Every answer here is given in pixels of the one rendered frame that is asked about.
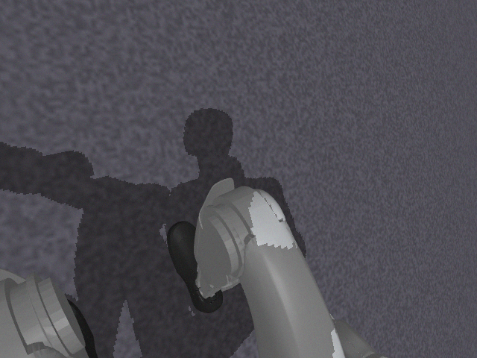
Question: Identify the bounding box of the left robot foot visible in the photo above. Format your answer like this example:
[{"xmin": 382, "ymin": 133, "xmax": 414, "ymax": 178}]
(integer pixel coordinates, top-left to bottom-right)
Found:
[{"xmin": 67, "ymin": 299, "xmax": 98, "ymax": 358}]

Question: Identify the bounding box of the right robot foot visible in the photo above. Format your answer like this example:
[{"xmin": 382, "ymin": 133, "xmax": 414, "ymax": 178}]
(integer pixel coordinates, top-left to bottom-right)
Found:
[{"xmin": 167, "ymin": 221, "xmax": 223, "ymax": 313}]

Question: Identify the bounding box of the right robot hand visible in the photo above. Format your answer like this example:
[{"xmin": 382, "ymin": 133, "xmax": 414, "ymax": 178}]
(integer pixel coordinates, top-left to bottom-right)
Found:
[{"xmin": 330, "ymin": 314, "xmax": 377, "ymax": 358}]

